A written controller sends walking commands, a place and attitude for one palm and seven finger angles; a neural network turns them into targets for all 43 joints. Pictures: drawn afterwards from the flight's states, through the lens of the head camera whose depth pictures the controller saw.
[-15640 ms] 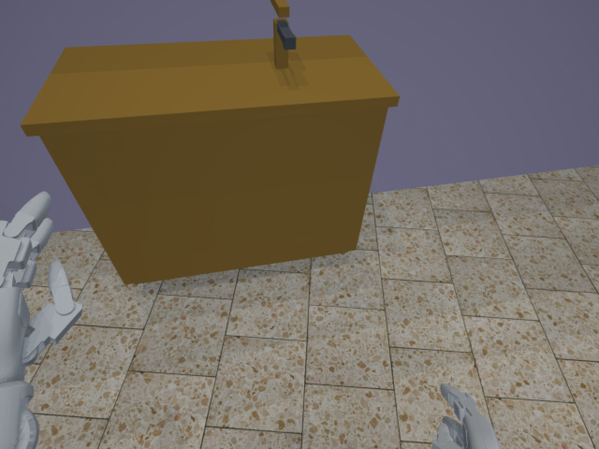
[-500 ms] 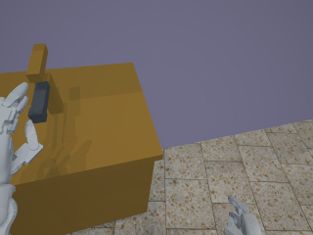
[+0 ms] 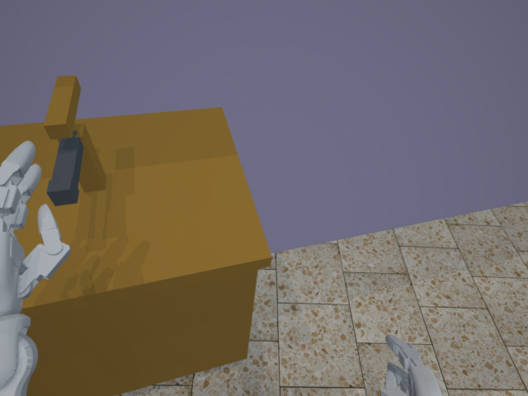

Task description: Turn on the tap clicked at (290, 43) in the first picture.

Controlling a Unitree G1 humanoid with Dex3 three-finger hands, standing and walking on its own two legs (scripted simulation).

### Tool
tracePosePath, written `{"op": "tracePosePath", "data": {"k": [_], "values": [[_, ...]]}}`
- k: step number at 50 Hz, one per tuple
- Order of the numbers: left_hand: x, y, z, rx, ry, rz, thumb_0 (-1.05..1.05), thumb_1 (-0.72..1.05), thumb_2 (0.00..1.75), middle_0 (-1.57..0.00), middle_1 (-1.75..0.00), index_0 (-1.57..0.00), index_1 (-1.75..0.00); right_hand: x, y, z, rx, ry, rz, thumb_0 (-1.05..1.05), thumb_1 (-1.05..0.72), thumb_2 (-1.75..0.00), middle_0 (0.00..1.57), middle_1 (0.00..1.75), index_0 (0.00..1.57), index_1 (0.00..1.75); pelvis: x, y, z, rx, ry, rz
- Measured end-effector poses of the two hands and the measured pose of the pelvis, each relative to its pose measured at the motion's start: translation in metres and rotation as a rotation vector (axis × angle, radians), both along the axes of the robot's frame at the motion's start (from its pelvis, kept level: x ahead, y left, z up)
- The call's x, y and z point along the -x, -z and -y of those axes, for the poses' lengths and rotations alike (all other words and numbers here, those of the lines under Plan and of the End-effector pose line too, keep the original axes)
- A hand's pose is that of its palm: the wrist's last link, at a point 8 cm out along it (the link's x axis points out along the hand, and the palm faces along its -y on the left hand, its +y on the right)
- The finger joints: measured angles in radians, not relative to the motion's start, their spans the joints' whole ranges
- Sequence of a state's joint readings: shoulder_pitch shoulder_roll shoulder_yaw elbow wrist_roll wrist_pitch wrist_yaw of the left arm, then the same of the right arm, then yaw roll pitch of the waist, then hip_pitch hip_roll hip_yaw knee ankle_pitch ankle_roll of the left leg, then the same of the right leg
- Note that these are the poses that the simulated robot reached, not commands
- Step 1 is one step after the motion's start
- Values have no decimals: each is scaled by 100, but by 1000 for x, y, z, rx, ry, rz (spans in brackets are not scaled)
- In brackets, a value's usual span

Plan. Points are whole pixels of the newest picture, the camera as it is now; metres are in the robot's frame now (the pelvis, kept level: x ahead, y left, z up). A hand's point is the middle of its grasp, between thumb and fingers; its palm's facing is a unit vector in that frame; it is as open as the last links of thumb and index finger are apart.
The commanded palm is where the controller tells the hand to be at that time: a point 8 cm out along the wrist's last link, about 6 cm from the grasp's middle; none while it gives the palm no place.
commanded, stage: come to a stop and stand still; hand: left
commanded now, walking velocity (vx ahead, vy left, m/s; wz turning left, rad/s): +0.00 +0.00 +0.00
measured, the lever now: (63, 191) +0.32 +0.33 +0.13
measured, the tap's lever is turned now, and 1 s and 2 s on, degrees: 0 0 0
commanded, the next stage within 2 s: look again from close up in 0.36 s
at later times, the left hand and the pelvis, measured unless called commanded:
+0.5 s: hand (71, 241) +0.23 +0.26 +0.15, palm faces +0.40 -0.86 -0.31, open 7.4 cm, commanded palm +0.18 +0.29 +0.18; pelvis +0.02 +0.01 +0.00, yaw +0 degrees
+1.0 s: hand (36, 215) +0.24 +0.29 +0.19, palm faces +0.48 -0.78 -0.40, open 7.4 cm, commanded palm +0.16 +0.28 +0.18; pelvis +0.00 +0.00 +0.00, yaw +0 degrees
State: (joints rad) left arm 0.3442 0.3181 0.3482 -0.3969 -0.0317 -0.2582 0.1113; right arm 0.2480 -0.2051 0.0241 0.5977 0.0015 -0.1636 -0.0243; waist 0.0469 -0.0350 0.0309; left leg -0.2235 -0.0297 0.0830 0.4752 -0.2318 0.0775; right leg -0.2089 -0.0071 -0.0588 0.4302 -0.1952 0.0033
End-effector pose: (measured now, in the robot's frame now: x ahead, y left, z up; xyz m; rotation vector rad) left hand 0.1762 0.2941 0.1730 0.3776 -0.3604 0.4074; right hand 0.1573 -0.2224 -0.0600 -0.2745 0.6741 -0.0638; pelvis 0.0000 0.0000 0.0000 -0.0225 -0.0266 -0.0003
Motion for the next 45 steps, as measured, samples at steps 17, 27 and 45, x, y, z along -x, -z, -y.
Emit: {"op": "tracePosePath", "data": {"k": [17,27,45], "values": [[-18,4,-1,-19,40,-71,1,89,90,-21,-31,-21,-30,-24,-7,-6,0,15,9,1,-90,-89,21,30,20,30,-15,-2,-4,8,5,-8],[-18,8,-7,-1,28,-80,1,89,90,-20,-31,-21,-30,-23,-3,-15,-3,16,-19,1,-90,-89,21,30,20,30,-15,-1,-10,8,1,-2],[-8,-1,-7,-31,18,-75,1,89,90,-21,-31,-21,-30,-15,2,-16,-24,27,-29,1,-90,-89,21,30,20,30,-11,-2,-11,6,-3,6]]}}
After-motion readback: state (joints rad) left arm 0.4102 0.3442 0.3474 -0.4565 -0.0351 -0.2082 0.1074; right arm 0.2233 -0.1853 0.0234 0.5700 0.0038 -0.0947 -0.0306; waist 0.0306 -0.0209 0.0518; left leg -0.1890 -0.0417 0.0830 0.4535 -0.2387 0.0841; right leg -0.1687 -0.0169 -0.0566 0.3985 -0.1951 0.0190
